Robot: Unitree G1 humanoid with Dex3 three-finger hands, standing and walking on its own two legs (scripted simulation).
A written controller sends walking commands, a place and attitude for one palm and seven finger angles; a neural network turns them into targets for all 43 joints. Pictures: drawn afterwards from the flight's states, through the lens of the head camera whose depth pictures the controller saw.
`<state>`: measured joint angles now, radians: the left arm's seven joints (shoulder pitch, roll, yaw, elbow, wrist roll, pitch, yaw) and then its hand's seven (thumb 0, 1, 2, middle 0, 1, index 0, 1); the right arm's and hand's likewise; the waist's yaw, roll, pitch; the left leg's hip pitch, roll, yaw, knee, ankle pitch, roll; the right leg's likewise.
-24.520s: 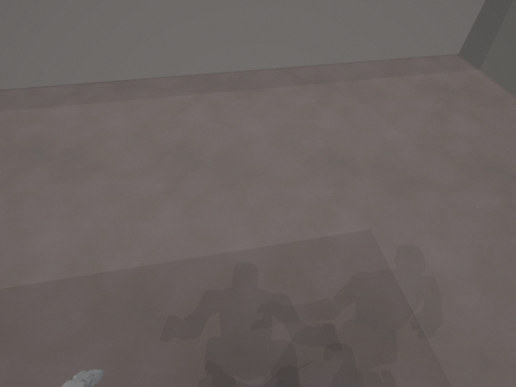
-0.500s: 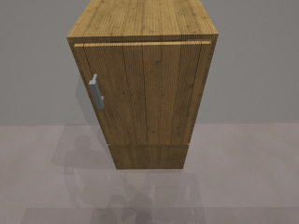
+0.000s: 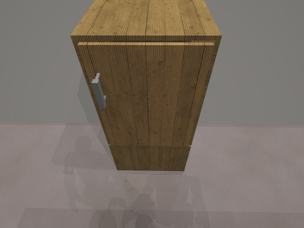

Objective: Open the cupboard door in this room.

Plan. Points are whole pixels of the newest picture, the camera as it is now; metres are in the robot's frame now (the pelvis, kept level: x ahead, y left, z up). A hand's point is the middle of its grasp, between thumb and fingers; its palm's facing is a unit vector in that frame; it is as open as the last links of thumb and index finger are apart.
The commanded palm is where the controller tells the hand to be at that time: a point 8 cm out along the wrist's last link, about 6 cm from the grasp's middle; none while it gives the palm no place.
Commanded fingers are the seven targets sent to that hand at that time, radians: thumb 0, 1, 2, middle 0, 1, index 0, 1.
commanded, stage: look again from close up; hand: left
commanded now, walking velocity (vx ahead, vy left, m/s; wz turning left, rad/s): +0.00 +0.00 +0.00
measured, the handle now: (100, 91) +0.56 +0.23 +0.02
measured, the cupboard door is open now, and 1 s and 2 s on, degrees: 0 0 0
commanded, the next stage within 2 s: raise the hand with hooked fingers in 0.22 s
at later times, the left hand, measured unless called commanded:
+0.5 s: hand (77, 210) +0.17 +0.20 -0.03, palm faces +0.27 -0.96 -0.08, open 7.6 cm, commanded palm +0.10 +0.25 -0.06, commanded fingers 0.00 0.67 0.80 -0.22 -0.45 -0.22 -0.45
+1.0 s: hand (65, 211) +0.17 +0.24 -0.03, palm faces +0.00 -1.00 -0.04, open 10.2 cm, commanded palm +0.13 +0.29 -0.02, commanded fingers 0.00 0.08 0.55 -0.26 -0.82 -0.26 -0.82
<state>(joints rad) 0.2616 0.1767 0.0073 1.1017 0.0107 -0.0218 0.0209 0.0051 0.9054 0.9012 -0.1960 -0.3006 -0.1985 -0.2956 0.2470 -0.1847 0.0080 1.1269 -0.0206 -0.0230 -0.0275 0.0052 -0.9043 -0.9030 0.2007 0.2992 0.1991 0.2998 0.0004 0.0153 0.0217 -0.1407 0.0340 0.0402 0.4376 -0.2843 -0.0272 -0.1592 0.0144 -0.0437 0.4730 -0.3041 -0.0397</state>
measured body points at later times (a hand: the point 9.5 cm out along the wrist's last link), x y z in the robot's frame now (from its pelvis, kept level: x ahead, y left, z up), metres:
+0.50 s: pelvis -0.03 +0.01 -0.01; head -0.01 -0.01 +0.43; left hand +0.15 +0.25 -0.02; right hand +0.09 -0.25 -0.13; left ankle -0.03 +0.14 -0.74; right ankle -0.03 -0.09 -0.74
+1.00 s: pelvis -0.06 +0.02 -0.08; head +0.01 +0.04 +0.36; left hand +0.16 +0.29 -0.03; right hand +0.14 -0.18 -0.17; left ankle -0.03 +0.14 -0.74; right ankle -0.03 -0.09 -0.74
